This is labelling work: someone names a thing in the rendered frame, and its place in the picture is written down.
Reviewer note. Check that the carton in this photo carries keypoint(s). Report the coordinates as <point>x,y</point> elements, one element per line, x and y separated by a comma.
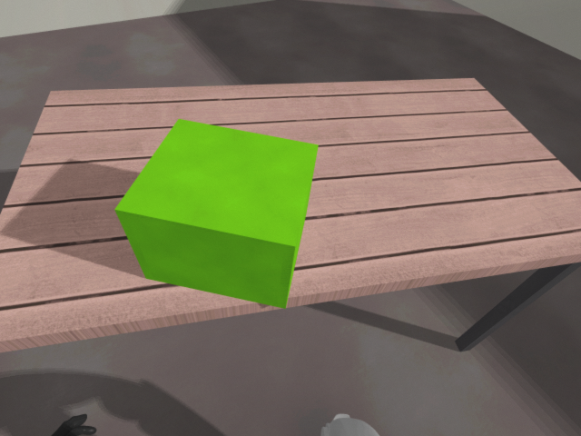
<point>221,210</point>

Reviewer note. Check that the table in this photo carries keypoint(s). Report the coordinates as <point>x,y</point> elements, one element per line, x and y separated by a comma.
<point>416,183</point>

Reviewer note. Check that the left robot hand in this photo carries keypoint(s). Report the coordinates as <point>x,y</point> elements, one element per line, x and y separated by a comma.
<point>73,427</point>

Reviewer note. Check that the right robot thigh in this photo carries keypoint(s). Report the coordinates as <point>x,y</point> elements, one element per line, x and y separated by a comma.
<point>348,427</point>

